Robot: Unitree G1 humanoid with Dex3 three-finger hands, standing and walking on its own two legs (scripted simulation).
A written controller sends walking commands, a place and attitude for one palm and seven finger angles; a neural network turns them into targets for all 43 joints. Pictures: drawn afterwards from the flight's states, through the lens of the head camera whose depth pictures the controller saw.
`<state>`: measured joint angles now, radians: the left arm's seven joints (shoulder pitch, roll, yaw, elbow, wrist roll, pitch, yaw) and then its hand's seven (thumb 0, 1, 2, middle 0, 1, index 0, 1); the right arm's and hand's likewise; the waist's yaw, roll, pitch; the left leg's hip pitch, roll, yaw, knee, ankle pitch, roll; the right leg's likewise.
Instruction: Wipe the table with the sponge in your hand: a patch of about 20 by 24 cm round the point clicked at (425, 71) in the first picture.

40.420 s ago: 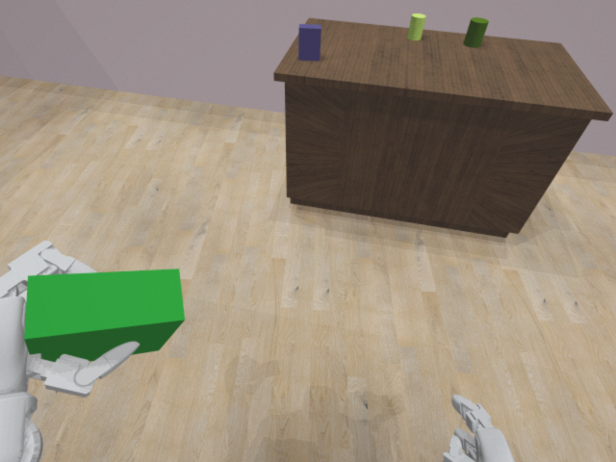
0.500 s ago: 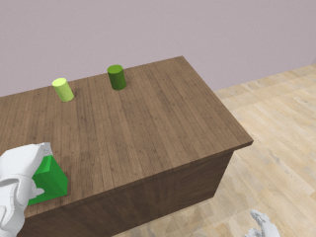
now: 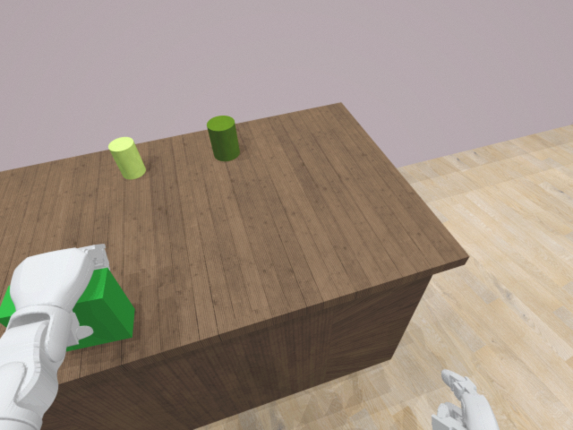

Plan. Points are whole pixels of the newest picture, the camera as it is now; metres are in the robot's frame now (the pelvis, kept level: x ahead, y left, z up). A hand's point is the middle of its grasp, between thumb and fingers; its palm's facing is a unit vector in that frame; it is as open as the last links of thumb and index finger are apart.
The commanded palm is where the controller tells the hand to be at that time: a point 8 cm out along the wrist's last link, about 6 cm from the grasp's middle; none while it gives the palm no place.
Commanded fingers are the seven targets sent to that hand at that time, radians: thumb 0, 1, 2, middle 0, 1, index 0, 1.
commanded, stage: move the sponge above the wiping area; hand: left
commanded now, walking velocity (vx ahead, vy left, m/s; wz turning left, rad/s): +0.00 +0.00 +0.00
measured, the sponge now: (80, 319) +0.23 +0.36 +0.00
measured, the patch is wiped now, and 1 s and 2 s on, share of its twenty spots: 0.00 0.00 0.00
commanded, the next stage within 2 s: none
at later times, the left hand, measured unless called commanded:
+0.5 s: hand (65, 283) +0.25 +0.36 +0.07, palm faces +0.01 +0.00 -1.00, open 9.4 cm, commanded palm +0.22 +0.35 +0.12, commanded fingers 0.00 0.10 1.30 -1.20 -1.60 -1.20 -1.60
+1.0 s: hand (45, 283) +0.24 +0.38 +0.08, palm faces -0.03 -0.01 -1.00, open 9.4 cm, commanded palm +0.22 +0.36 +0.12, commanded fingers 0.00 0.10 1.30 -1.20 -1.60 -1.20 -1.60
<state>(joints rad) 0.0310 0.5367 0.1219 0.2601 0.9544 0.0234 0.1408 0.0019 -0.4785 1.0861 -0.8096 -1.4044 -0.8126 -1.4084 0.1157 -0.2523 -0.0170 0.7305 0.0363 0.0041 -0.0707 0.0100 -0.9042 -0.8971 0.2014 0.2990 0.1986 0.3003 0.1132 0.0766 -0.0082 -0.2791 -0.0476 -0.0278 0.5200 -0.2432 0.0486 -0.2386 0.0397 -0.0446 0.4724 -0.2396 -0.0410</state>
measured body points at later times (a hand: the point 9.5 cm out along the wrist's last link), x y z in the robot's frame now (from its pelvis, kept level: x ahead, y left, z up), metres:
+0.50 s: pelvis +0.01 +0.00 +0.00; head +0.02 -0.02 +0.45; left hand +0.25 +0.36 +0.12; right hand +0.20 -0.23 -0.11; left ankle +0.02 +0.09 -0.74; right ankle +0.01 -0.10 -0.74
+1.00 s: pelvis +0.02 +0.00 +0.00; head +0.02 -0.03 +0.45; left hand +0.24 +0.38 +0.13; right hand +0.21 -0.23 -0.11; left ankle +0.02 +0.09 -0.74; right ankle +0.01 -0.10 -0.74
